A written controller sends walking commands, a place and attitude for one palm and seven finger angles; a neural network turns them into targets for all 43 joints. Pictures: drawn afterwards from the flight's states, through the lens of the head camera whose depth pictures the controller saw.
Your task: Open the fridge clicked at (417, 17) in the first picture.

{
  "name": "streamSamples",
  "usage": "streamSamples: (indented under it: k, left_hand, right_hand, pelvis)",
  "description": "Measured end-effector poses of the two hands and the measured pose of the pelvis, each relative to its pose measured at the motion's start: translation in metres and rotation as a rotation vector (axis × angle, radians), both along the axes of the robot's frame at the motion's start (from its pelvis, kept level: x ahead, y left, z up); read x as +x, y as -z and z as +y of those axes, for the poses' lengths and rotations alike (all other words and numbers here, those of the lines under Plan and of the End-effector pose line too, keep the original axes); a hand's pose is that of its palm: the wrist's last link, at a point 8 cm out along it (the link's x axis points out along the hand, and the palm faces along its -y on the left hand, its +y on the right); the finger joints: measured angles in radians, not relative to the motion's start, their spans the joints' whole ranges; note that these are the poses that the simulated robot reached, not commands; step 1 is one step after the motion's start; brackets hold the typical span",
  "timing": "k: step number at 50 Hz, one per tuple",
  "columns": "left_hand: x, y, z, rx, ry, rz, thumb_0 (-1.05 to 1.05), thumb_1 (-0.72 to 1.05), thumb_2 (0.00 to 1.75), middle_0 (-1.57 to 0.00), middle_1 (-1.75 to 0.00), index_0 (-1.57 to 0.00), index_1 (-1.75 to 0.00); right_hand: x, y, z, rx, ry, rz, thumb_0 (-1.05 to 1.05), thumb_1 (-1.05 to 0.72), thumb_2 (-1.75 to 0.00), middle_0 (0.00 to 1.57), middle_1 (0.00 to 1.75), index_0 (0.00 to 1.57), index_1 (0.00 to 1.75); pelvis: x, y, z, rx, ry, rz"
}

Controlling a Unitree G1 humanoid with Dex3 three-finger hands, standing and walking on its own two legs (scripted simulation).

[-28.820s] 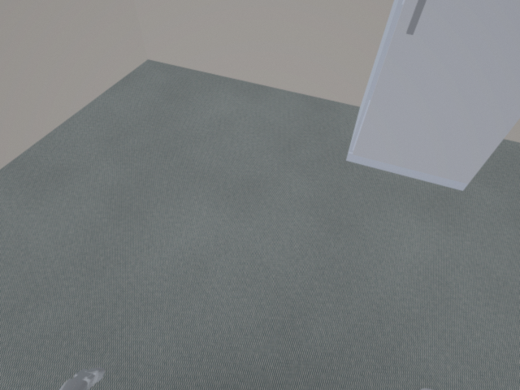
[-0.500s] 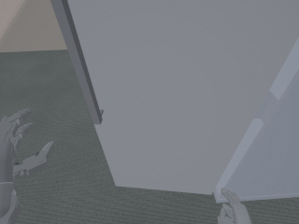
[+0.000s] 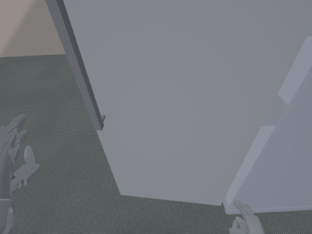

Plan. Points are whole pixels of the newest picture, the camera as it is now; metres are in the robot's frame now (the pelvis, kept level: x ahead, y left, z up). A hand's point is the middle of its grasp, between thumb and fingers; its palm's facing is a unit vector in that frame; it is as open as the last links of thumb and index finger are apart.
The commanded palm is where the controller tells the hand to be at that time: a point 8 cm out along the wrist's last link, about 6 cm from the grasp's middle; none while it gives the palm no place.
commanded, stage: step back with the hand held close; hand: left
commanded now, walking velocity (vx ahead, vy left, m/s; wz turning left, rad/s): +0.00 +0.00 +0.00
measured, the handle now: (80, 61) +0.46 +0.27 +0.24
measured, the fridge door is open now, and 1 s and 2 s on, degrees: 81 81 81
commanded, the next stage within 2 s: stop stepping back and stand still in 1.20 s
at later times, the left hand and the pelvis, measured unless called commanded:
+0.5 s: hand (8, 183) +0.15 +0.30 +0.15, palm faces +0.35 -0.81 -0.47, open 7.4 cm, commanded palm +0.09 +0.34 +0.17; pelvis -0.05 +0.04 +0.00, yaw +0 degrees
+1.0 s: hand out of the picture +0.02 +0.36 +0.16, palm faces +0.54 -0.75 -0.40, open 7.4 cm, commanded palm -0.04 +0.39 +0.17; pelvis -0.14 +0.07 -0.01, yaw +7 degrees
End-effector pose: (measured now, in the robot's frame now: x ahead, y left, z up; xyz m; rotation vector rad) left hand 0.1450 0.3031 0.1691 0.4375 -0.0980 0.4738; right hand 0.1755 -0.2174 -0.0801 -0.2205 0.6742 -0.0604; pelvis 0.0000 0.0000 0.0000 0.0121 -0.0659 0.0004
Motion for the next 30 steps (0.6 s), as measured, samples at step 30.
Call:
streamSamples:
  k: [30]
  left_hand:
    - [-0.055, -0.002, 0.063, 0.123, 0.094, -0.049, 0.02, 0.89, 0.89, -0.21, -0.30, -0.21, -0.30]
  right_hand:
    - [-0.073, -0.013, 0.040, -0.091, 0.069, 0.059, 0.01, -0.91, -0.90, 0.21, 0.30, 0.20, 0.30]
  pelvis:
    - [-0.067, 0.009, 0.054, -0.050, -0.034, 0.061]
